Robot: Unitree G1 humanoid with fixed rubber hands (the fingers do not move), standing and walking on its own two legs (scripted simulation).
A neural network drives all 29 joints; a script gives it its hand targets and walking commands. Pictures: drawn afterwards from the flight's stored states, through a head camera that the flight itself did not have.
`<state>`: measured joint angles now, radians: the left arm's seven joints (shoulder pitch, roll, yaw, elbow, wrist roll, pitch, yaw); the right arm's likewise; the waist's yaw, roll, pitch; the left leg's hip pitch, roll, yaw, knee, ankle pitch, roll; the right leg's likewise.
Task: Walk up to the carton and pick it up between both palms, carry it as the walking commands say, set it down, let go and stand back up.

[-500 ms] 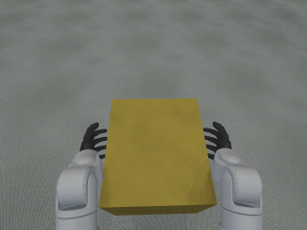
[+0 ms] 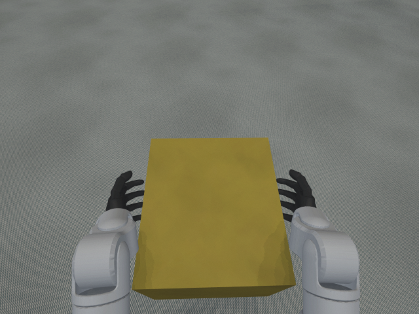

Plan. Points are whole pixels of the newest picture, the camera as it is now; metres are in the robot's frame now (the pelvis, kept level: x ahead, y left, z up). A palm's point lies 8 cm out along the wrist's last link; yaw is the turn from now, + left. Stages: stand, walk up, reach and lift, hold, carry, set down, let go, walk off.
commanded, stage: carry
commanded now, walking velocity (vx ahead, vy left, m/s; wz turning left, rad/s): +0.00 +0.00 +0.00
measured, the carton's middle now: (210, 219) +0.30 +0.00 +0.01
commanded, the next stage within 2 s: none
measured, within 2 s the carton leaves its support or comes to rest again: neither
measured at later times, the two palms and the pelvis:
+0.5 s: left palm (142, 175) +0.37 +0.14 +0.06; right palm (291, 176) +0.37 -0.17 +0.06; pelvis +0.10 -0.01 -0.02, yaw +1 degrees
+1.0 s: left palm (143, 174) +0.39 +0.14 +0.04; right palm (287, 174) +0.39 -0.17 +0.04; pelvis +0.11 -0.01 -0.01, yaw +1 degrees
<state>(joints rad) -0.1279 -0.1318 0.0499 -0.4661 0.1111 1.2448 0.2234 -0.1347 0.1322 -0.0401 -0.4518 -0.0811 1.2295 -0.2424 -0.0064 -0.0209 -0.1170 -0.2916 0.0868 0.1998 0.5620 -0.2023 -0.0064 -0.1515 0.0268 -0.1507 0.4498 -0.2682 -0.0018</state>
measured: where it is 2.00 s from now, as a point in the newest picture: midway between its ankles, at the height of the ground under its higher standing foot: outside the picture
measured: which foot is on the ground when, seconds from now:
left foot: down 0.00-0.00, up 0.02-0.12, down 0.14-1.00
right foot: down 0.00-0.14, up 0.16-0.28, down 0.30-1.00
